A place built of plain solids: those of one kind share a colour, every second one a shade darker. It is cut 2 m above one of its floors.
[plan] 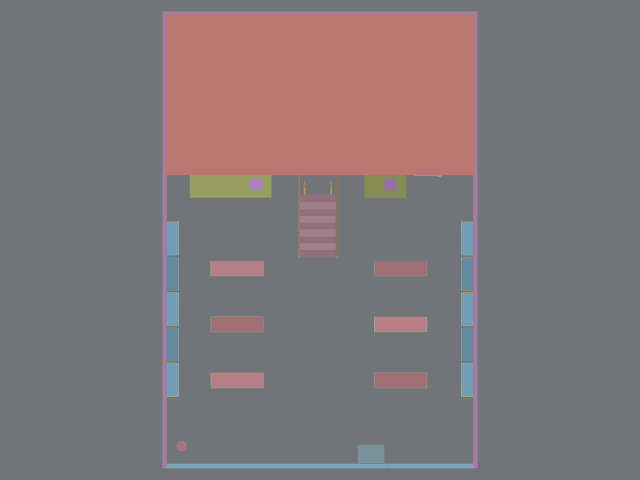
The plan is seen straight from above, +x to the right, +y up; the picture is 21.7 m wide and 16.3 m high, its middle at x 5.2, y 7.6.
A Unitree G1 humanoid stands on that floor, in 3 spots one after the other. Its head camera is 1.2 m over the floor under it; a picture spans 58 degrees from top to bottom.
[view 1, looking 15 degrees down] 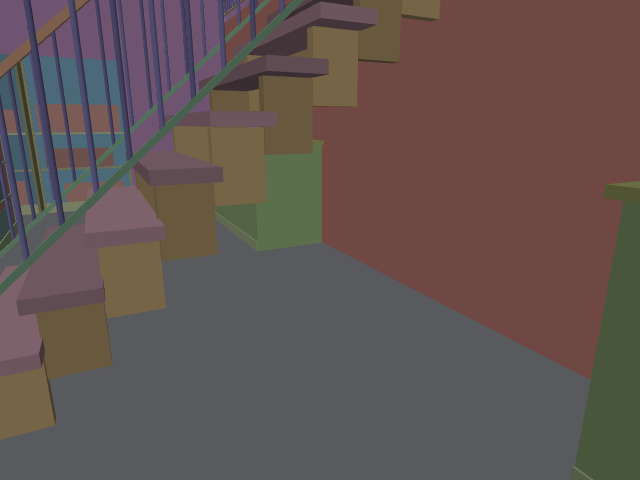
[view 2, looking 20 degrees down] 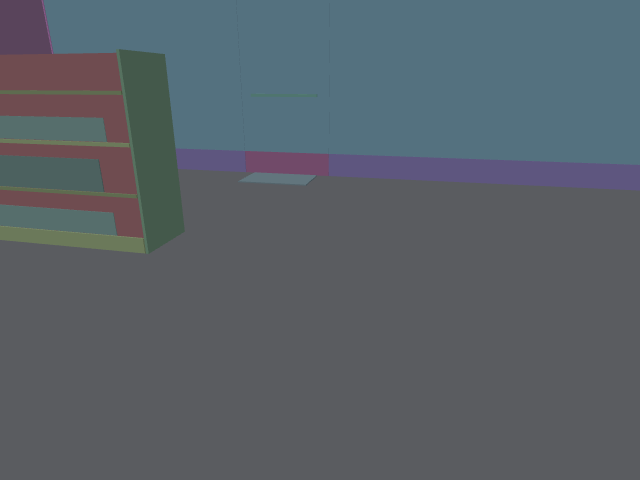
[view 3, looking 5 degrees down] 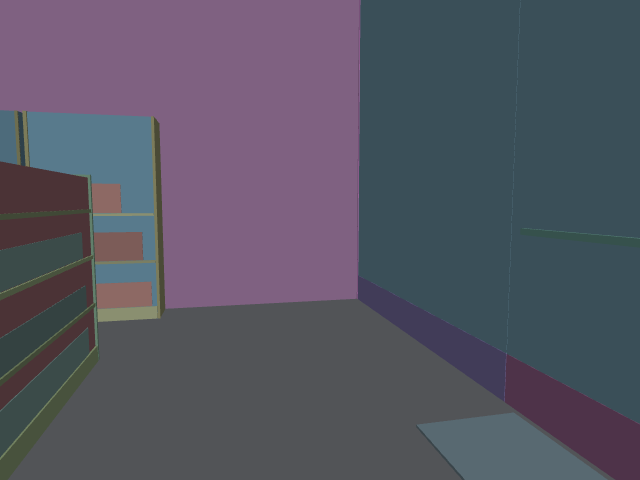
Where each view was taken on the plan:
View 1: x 7.42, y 7.79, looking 153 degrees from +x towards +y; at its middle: counter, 4.52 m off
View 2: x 5.13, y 5.73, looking -77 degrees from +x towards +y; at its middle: ground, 3.51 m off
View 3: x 5.33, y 1.65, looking -13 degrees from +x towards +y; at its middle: wall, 5.23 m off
